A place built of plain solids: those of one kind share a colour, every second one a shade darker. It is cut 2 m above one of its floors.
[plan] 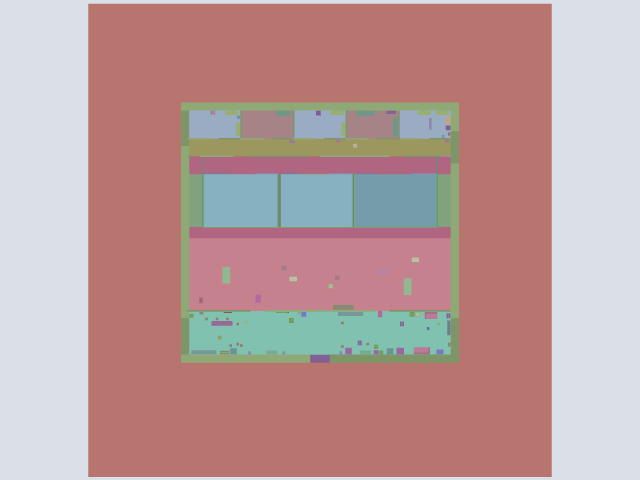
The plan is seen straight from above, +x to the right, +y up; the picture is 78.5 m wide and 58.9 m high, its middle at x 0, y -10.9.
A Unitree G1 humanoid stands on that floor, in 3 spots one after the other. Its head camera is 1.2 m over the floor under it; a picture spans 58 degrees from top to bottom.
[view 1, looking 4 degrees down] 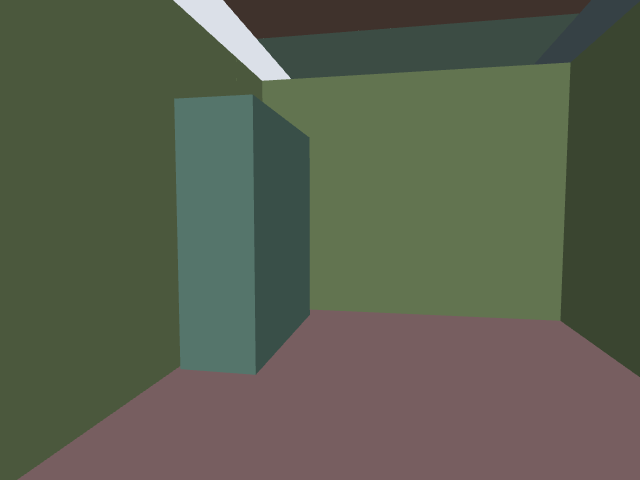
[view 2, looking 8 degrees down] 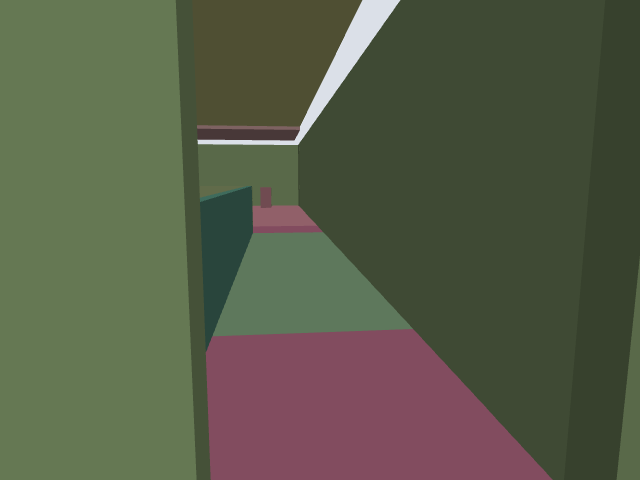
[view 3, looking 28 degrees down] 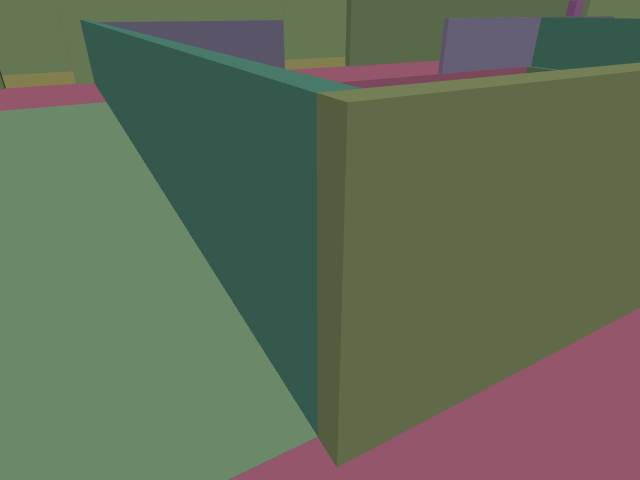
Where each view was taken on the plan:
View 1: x -8.36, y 3.31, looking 11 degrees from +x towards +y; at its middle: wall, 5.14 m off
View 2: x -14.95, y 0.46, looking -96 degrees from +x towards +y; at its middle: floor_baulk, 8.63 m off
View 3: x -14.90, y -10.11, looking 61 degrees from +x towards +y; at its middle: rail_far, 1.03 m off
